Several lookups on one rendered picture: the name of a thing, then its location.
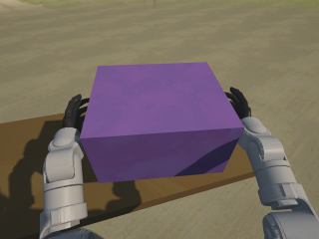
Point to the carton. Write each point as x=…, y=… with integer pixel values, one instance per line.
x=149, y=121

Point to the robot right hand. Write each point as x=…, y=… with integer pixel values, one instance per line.
x=239, y=103

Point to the right robot upper arm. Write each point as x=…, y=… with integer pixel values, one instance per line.
x=300, y=224

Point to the table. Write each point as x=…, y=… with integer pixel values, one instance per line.
x=23, y=149

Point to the right robot forearm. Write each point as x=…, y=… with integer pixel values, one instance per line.
x=278, y=187

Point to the left robot upper arm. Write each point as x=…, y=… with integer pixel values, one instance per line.
x=79, y=234

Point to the left robot forearm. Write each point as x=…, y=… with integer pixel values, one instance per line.
x=63, y=195

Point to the robot left hand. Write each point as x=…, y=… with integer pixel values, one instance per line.
x=73, y=111

